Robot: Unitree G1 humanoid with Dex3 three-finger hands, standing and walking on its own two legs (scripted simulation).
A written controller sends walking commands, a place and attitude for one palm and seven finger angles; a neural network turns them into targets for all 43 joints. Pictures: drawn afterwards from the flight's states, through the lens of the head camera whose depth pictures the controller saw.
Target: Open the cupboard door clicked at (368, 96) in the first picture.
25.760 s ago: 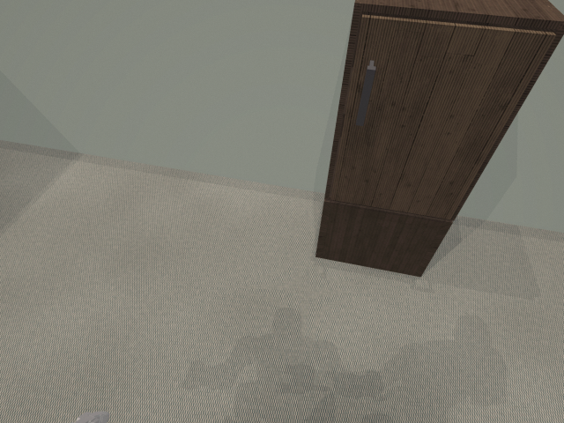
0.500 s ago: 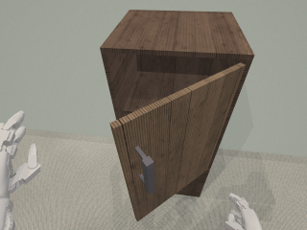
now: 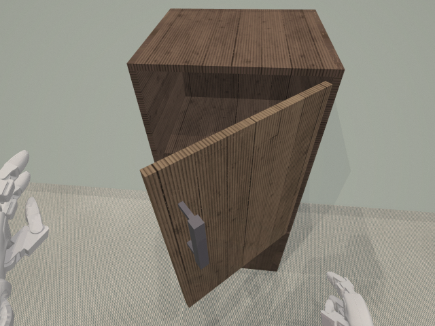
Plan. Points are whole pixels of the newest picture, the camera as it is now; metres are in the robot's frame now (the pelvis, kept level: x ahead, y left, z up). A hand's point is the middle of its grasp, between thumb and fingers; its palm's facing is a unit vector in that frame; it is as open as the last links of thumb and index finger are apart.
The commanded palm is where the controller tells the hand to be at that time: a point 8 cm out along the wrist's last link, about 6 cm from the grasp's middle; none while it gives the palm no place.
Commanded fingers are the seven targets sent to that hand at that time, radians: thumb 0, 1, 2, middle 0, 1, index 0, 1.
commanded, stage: step back with the hand held close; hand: left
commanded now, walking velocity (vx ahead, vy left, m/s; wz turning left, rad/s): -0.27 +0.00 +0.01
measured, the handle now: (193, 236) +0.27 +0.08 +0.04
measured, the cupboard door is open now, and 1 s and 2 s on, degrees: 42 42 42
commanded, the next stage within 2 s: stop stepping back and stand still in 0.98 s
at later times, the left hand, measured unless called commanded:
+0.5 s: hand out of the picture +0.14 +0.30 +0.15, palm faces +0.37 -0.79 -0.50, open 7.4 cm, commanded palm +0.07 +0.34 +0.17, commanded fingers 0.00 0.90 0.90 -0.20 -0.30 -0.20 -0.30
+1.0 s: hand out of the picture +0.06 +0.34 +0.17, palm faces +0.40 -0.82 -0.42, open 7.4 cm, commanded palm -0.01 +0.37 +0.17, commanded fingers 0.00 0.90 0.90 -0.20 -0.30 -0.20 -0.30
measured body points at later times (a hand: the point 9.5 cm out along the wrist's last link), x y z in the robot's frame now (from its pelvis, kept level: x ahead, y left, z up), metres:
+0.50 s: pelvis -0.07 +0.04 -0.01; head -0.06 +0.05 +0.44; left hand +0.11 +0.34 +0.17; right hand +0.09 -0.21 -0.09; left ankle +0.02 +0.10 -0.74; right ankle -0.04 -0.09 -0.74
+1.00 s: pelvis -0.16 +0.08 -0.01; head -0.13 +0.12 +0.44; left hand +0.03 +0.38 +0.19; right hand +0.02 -0.16 -0.07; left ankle -0.03 +0.12 -0.74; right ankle -0.24 -0.07 -0.67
